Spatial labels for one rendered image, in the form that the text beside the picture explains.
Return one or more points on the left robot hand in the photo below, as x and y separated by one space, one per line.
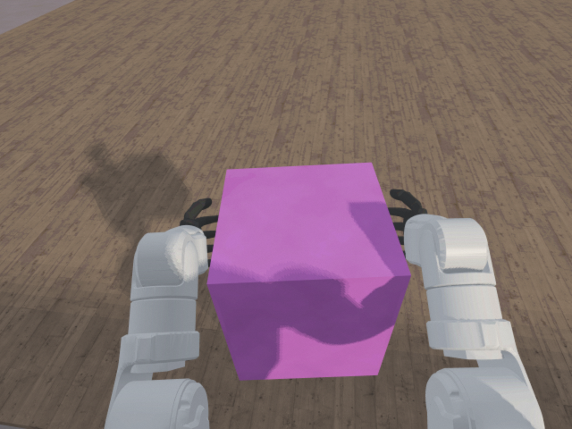
193 212

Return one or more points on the robot left forearm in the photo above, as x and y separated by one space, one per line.
162 328

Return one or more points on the right robot upper arm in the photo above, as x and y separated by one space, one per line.
480 398

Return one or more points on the robot right forearm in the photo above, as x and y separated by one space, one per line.
465 312

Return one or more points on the left robot upper arm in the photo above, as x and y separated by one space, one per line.
160 404

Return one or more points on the right robot hand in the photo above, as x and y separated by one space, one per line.
409 200

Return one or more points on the carton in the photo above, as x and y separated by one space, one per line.
307 274

